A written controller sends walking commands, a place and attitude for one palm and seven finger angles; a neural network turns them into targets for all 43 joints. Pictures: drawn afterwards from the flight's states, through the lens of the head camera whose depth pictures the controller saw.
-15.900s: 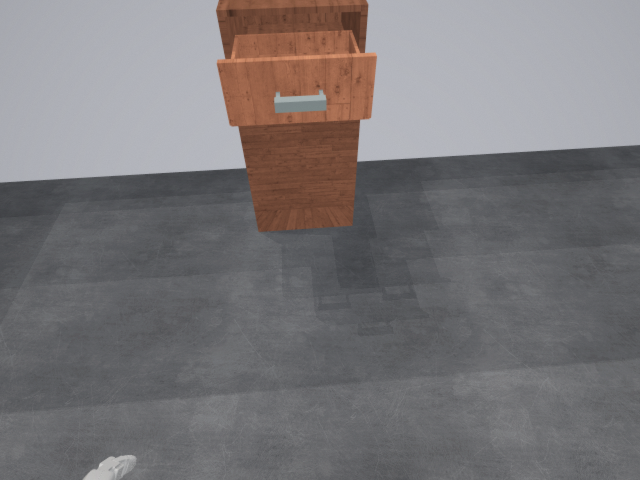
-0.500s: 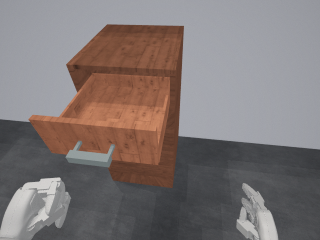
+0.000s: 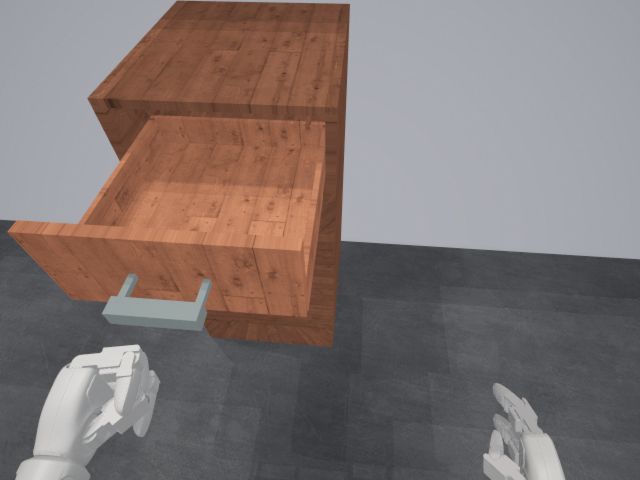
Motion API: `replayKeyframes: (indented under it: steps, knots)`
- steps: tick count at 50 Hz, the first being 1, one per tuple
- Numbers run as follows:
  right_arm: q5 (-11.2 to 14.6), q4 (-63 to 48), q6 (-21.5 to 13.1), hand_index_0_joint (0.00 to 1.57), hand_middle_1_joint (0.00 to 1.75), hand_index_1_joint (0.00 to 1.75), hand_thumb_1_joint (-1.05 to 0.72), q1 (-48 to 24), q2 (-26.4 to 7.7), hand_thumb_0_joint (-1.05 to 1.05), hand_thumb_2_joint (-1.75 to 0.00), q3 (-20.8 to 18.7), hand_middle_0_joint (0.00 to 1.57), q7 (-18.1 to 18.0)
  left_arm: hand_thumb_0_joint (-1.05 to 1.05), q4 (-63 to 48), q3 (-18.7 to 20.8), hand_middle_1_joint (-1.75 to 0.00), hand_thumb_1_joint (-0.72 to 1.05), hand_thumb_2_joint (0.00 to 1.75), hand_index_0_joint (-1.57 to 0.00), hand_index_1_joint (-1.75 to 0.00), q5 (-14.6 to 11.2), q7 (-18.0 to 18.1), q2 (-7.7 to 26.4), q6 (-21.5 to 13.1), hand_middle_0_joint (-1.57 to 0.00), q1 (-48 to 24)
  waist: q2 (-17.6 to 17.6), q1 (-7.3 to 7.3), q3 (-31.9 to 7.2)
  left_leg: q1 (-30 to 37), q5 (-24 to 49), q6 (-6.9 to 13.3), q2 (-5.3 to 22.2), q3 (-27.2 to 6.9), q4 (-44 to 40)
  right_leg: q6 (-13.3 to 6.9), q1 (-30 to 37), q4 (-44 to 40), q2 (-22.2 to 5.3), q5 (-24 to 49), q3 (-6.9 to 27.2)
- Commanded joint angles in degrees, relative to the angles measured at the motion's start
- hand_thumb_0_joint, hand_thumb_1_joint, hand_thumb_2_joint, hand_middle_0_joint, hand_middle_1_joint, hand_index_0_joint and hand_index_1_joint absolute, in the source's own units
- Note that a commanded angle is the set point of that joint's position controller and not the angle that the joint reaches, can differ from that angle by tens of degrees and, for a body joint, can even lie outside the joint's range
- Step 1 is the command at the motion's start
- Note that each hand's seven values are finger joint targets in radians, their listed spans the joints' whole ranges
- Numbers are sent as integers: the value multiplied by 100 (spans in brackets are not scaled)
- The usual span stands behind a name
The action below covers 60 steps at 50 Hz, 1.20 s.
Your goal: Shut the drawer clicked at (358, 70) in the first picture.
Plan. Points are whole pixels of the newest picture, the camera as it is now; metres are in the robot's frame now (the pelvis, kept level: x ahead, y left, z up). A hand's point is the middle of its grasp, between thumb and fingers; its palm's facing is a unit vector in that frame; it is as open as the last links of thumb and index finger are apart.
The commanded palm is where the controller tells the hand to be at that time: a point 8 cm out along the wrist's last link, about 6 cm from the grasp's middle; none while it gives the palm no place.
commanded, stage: bring the fist close to the handle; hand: left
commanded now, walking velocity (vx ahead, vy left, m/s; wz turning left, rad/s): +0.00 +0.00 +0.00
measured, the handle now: (162, 298) +0.33 +0.24 +0.04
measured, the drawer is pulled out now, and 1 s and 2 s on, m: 0.28 0.28 0.17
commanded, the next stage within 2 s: push the drawer shut in 0.74 s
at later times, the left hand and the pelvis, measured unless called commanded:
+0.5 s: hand (171, 388) +0.21 +0.19 +0.04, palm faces -0.03 -1.00 -0.05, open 3.3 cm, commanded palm +0.19 +0.25 +0.04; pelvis -0.01 +0.02 -0.03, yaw +0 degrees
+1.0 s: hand (175, 378) +0.22 +0.19 +0.04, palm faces -0.02 -1.00 -0.06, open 3.2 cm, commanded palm +0.21 +0.25 +0.04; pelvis -0.01 +0.00 -0.03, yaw +0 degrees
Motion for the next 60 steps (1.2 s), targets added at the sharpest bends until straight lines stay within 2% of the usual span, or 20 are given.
replayKeyframes:
  steps: [1,6,11,17,20,22,24,26,28,29,35,37,40,44,45,49,51,54,59,60]
  knots:
    - [-38,-965,-227,20,30,30,-90,-468,-601,0,-90,-223,20,21,0,-1190,311,-160,90,90,-140,-160,15,163,689,-540,-140,-192,-148,-30,-814,176,1597,38,-84,-231,-425,137,258,-387,18,1456,262]
    - [-55,-1057,-68,20,30,30,-90,-405,-629,0,-90,-204,20,32,0,-1057,51,-160,90,90,-140,-160,150,308,568,-622,-140,-512,-164,-111,-784,-70,1246,7,-54,-325,-316,117,-162,-141,43,971,174]
    - [-65,-1173,84,20,30,30,-90,-345,-630,0,-90,-213,20,37,0,-993,95,-160,90,90,-140,-160,197,369,633,-688,-140,-546,-57,-58,-1186,-188,1321,-27,-44,-339,-146,91,-237,103,40,972,176]
    - [-81,-1262,213,20,30,30,-90,-291,-674,0,-90,-167,20,42,0,-775,-217,-160,90,90,-140,-160,212,399,485,-764,-140,-1153,-114,-188,-1137,-499,997,-55,-20,-430,42,92,-672,328,55,627,151]
    - [-72,-1341,268,20,30,30,-90,-309,-668,0,-90,-190,20,52,0,-995,14,-160,90,90,-140,-160,226,464,745,-760,-140,-909,-56,-50,-1502,-418,1234,-56,0,-425,48,69,-438,385,54,778,172]
    - [-50,-1442,295,20,30,30,-90,-294,-622,0,-90,-197,20,83,0,-1259,-76,-160,90,90,-140,-160,221,508,658,-721,-140,-692,169,-7,-1720,-283,1490,-75,4,-396,66,67,-356,421,34,957,175]
    - [-51,-1471,340,20,30,30,-90,-272,-590,0,-90,-182,20,102,0,-1328,-205,-160,90,90,-140,-160,219,570,551,-647,-140,-670,192,-56,-1582,-319,1499,-87,14,-396,65,81,-410,406,33,965,143]
    - [-52,-1427,436,20,30,30,-90,-298,-623,0,-90,-173,20,83,0,-983,-86,-160,90,90,-140,-160,228,650,614,-561,-140,-711,-197,-124,-1151,-652,1049,-60,17,-421,20,94,-528,344,72,653,130]
    - [-34,-1446,494,20,30,30,-90,-304,-647,0,-90,-184,20,52,0,-862,-4,-160,90,90,-140,-160,213,658,664,-552,-140,-801,-299,-155,-962,-805,668,-45,9,-408,9,104,-656,283,73,325,145]
    - [-30,-1489,498,20,30,30,-90,-319,-665,0,-90,-160,20,45,0,-909,-121,-160,90,90,-140,-160,216,646,589,-559,-140,-886,-171,-175,-918,-811,550,-42,0,-414,1,101,-726,272,67,202,161]
    - [-33,-1492,493,20,30,30,-90,-236,-662,0,-90,-167,20,19,0,-1066,122,-160,90,90,-140,-160,149,556,889,-673,-140,-947,-84,-135,-1362,-706,866,-5,-27,-350,135,82,-428,272,65,527,266]
    - [-28,-1506,466,20,30,30,-90,-218,-636,0,-90,-155,20,31,0,-1147,-1,-160,90,90,-140,-160,120,503,772,-730,-140,-940,69,-147,-1439,-640,954,-11,-33,-345,151,86,-431,296,60,624,266]
    - [-33,-1428,470,20,30,30,-90,-241,-655,0,-90,-152,20,29,0,-905,99,-160,90,90,-140,-160,84,484,853,-707,-140,-960,-146,-187,-1249,-784,896,7,-33,-359,189,91,-463,255,80,596,274]
    - [-15,-1417,507,20,30,30,-90,-226,-687,0,-90,-147,20,19,0,-722,94,-160,90,90,-140,-160,56,387,852,-634,-140,-1201,10,-238,-1103,-854,740,-3,-57,-320,200,110,-561,207,55,482,310]
    - [-25,-1386,512,20,30,30,-90,-247,-704,0,-90,-143,20,3,0,-707,135,-160,90,90,-140,-160,63,400,932,-637,-140,-1366,-107,-256,-1085,-890,740,19,-50,-338,222,105,-561,207,68,461,329]
    - [-18,-1391,478,20,30,30,-90,-187,-697,0,-90,-132,20,-7,0,-672,72,-160,90,90,-140,-160,53,375,896,-645,-140,-1706,127,-242,-1319,-713,828,8,-56,-322,229,106,-514,214,52,564,353]
    - [-35,-1339,500,20,30,30,-90,-146,-709,0,-90,-136,20,-18,0,-547,231,-160,90,90,-140,-160,45,408,1022,-651,-140,-1820,-123,-237,-1470,-748,942,26,-59,-316,258,123,-357,221,54,719,386]
    - [-31,-1333,523,20,30,30,-90,-164,-702,0,-90,-125,20,-6,0,-349,258,-160,90,90,-140,-160,38,388,1017,-626,-140,-1968,-97,-208,-1519,-779,993,25,-77,-261,253,138,-224,192,25,841,443]
    - [-11,-1290,604,20,30,30,-90,-180,-722,0,-90,-98,20,5,0,88,190,-160,90,90,-140,-160,55,371,983,-489,-140,-2548,-133,-301,-1345,-858,912,28,-83,-232,226,169,-265,113,2,825,492]
    - [-17,-1244,619,20,30,30,-90,-177,-754,0,-90,-103,20,-13,0,142,293,-160,90,90,-140,-160,68,390,1131,-498,-140,-2744,-273,-334,-1337,-916,914,45,-74,-248,255,172,-247,105,3,809,517]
